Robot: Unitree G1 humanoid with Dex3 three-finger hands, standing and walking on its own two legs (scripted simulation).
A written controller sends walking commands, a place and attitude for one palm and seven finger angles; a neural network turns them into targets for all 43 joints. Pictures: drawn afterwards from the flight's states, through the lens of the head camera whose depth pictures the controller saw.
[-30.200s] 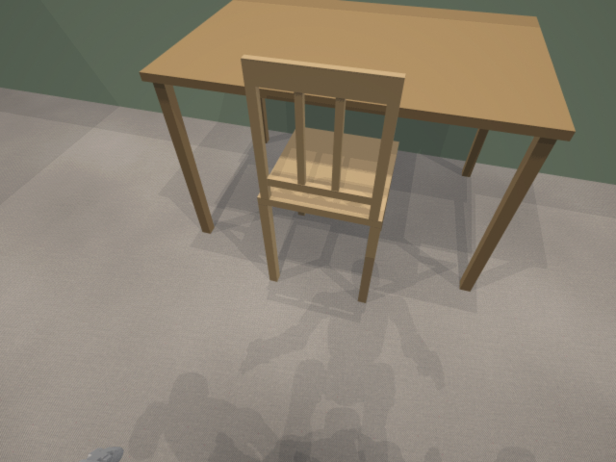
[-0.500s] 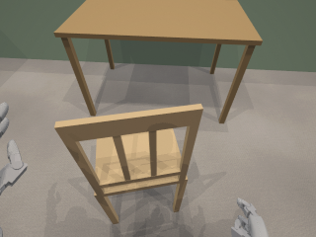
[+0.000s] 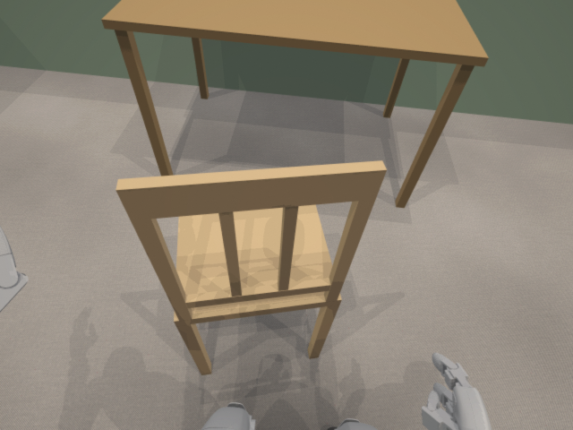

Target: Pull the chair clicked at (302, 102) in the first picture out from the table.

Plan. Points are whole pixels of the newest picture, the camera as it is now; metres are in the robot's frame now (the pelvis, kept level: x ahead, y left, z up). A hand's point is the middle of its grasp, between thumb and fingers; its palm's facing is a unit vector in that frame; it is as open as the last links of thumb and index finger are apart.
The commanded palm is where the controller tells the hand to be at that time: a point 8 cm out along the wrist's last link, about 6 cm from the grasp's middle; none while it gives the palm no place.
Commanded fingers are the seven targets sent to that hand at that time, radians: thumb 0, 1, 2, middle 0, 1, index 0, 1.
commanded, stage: step back with the hand held close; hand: left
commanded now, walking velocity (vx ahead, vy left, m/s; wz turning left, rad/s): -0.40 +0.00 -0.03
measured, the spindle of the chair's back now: (232, 257) +0.40 +0.13 -0.07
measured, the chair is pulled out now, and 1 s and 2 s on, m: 0.62 0.62 0.62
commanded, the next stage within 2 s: stop stepping back and stand still in 0.50 s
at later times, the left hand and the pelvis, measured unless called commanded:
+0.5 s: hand out of the picture +0.16 +0.27 +0.20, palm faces +0.45 -0.80 -0.40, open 7.4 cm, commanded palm +0.09 +0.31 +0.20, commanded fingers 0.00 0.90 0.90 -0.20 -0.30 -0.20 -0.30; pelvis -0.05 +0.01 +0.02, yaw +0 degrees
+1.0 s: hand out of the picture +0.08 +0.25 +0.18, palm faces +0.40 -0.78 -0.48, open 7.4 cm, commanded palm +0.03 +0.29 +0.20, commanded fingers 0.00 0.90 0.90 -0.20 -0.30 -0.20 -0.30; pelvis -0.12 -0.01 +0.02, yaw -2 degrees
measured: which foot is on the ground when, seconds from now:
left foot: down 0.00-0.16, up 0.18-0.32, down 0.34-1.00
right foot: down 0.00-0.34, up 0.36-0.66, down 0.68-1.00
